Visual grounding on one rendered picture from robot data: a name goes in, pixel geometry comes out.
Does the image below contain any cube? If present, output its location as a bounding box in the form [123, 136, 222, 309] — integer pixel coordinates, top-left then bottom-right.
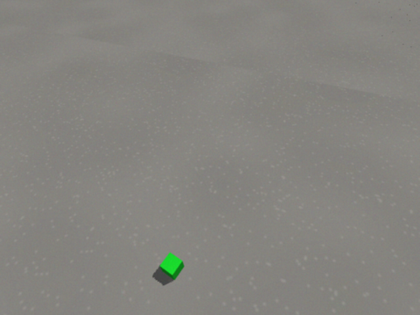
[160, 253, 184, 280]

